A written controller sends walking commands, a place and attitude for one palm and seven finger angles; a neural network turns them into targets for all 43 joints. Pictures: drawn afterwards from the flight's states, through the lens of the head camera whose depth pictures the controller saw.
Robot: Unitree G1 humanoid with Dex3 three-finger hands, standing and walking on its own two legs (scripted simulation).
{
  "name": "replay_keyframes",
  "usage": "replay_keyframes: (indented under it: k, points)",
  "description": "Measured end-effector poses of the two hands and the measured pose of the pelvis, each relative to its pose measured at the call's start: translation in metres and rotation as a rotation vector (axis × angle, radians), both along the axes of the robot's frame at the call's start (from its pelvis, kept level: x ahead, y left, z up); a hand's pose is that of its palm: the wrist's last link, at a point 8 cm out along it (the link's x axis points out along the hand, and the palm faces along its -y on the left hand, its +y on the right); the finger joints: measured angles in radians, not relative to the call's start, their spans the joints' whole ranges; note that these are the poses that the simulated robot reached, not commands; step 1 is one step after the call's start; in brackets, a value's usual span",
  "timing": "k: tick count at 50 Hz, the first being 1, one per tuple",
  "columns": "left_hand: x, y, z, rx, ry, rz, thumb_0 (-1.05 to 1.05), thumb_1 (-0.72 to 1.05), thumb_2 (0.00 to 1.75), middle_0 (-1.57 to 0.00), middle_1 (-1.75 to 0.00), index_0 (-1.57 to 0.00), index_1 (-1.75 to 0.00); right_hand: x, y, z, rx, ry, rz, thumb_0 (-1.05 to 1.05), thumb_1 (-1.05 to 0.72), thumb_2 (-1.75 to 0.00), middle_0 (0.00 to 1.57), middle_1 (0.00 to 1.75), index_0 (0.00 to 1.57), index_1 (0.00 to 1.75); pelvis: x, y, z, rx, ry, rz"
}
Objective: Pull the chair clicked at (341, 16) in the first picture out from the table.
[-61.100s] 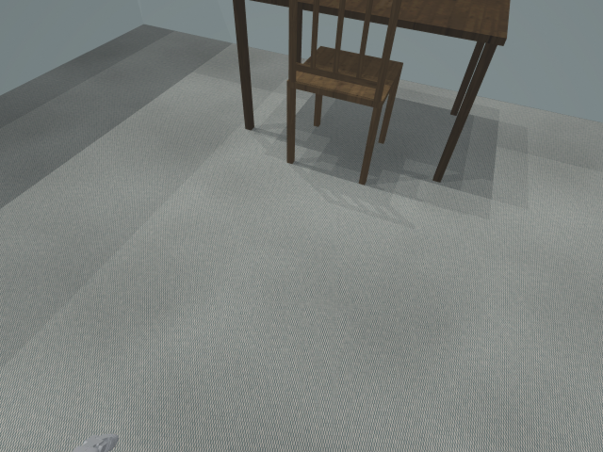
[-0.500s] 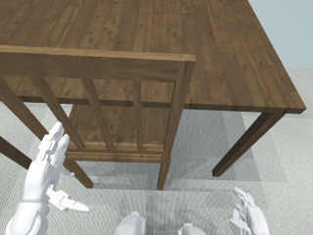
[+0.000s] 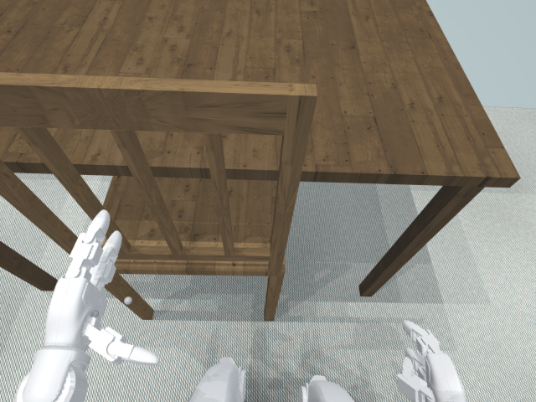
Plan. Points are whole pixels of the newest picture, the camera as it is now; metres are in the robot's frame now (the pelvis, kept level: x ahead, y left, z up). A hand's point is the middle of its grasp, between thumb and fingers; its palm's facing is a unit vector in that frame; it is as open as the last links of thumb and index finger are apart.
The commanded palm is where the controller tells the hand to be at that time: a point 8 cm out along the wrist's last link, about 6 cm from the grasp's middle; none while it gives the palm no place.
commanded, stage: aim the fingers beside a spindle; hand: left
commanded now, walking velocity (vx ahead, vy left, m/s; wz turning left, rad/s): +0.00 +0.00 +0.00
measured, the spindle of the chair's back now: (157, 205) +0.39 +0.20 +0.03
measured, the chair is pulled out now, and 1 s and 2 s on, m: -0.10 -0.10 -0.10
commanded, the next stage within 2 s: push the fingers through the gap in 1.56 s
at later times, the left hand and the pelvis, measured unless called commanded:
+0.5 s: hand (153, 300) +0.25 +0.17 +0.02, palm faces +0.02 -1.00 -0.02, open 17.0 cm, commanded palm +0.23 +0.23 +0.02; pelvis +0.00 +0.00 -0.02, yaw +0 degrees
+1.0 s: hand (171, 306) +0.25 +0.15 +0.00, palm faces +0.03 -1.00 -0.02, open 17.0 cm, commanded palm +0.22 +0.21 +0.00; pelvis -0.01 +0.00 -0.03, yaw -1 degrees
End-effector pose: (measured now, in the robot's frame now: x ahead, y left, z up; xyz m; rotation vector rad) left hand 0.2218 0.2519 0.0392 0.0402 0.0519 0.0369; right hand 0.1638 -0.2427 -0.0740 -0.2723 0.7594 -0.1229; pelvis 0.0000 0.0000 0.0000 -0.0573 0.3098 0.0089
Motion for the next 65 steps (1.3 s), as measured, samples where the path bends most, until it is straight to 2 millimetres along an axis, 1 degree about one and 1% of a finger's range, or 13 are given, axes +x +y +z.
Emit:
replay_keyframes:
  k: [16,25,32,42,53,59,65]
  points:
    - [0.002,-0.013,-0.013,-0.007,-0.006,-0.005,-0.02,-0.50,0.30,-0.07,-0.08,-0.06,-0.08,0.001,0.001,-0.013,0.012,0.011,0.008,0.01,-0.90,-0.90,0.20,0.30,0.20,0.30,-0.003,-0.001,-0.010,0.002,0.023,-0.003]
    - [0.008,-0.025,-0.022,-0.018,-0.004,-0.019,-0.02,-0.50,0.30,-0.06,-0.08,-0.06,-0.08,0.002,0.004,-0.019,0.014,0.021,0.018,0.01,-0.90,-0.90,0.20,0.30,0.20,0.30,-0.005,0.000,-0.016,0.002,0.037,-0.006]
    - [0.004,-0.027,-0.025,-0.016,-0.005,-0.006,-0.02,-0.50,0.30,-0.07,-0.08,-0.06,-0.08,0.002,0.007,-0.022,0.021,0.034,0.017,0.01,-0.90,-0.90,0.20,0.30,0.20,0.30,-0.003,0.001,-0.019,0.001,0.045,-0.008]
    - [0.005,-0.043,-0.033,-0.022,-0.012,-0.025,-0.02,-0.50,0.30,-0.06,-0.08,-0.06,-0.08,0.004,0.010,-0.032,0.025,0.046,0.027,0.01,-0.90,-0.90,0.20,0.30,0.20,0.30,-0.005,0.002,-0.026,0.000,0.061,-0.010]
    - [0.005,-0.047,-0.038,-0.016,-0.011,-0.012,-0.02,-0.50,0.30,-0.07,-0.08,-0.06,-0.08,0.004,0.012,-0.039,0.041,0.063,0.032,0.01,-0.90,-0.90,0.20,0.30,0.20,0.30,-0.005,0.000,-0.031,0.002,0.072,-0.012]
    - [0.001,-0.046,-0.034,-0.009,-0.013,-0.005,-0.02,-0.50,0.30,-0.07,-0.08,-0.06,-0.08,0.004,0.011,-0.039,0.046,0.066,0.026,0.01,-0.90,-0.90,0.20,0.30,0.20,0.30,-0.004,-0.001,-0.030,0.003,0.069,-0.011]
    - [-0.001,-0.047,-0.037,-0.013,-0.005,-0.007,-0.02,-0.50,0.30,-0.06,-0.08,-0.06,-0.08,0.005,0.008,-0.039,0.039,0.061,0.026,0.01,-0.90,-0.90,0.20,0.30,0.20,0.30,-0.004,-0.003,-0.030,0.003,0.072,-0.010]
